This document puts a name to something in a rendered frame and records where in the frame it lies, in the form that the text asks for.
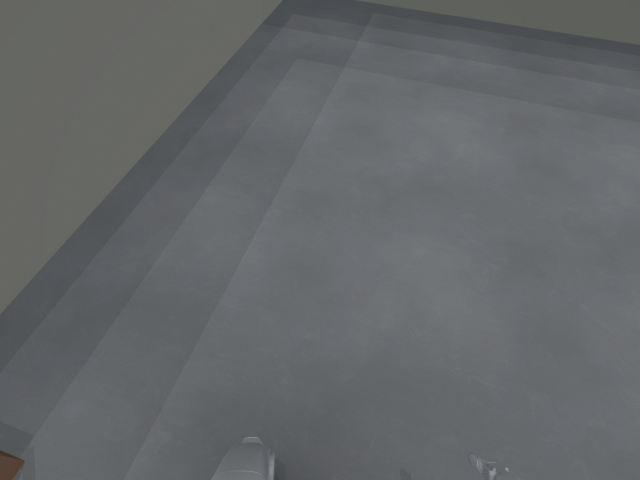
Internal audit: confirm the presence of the right robot hand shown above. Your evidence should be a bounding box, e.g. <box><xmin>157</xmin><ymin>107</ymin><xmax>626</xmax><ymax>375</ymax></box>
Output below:
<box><xmin>468</xmin><ymin>452</ymin><xmax>520</xmax><ymax>480</ymax></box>

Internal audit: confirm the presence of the cupboard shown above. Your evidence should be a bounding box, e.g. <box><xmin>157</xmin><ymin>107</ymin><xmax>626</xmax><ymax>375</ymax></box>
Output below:
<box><xmin>0</xmin><ymin>450</ymin><xmax>25</xmax><ymax>480</ymax></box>

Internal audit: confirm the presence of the left robot shin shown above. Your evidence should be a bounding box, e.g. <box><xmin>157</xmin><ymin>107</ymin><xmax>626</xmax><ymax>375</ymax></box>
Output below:
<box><xmin>242</xmin><ymin>437</ymin><xmax>263</xmax><ymax>445</ymax></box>

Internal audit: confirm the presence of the left robot thigh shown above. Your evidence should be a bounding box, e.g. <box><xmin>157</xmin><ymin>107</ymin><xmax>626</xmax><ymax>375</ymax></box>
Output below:
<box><xmin>211</xmin><ymin>442</ymin><xmax>275</xmax><ymax>480</ymax></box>

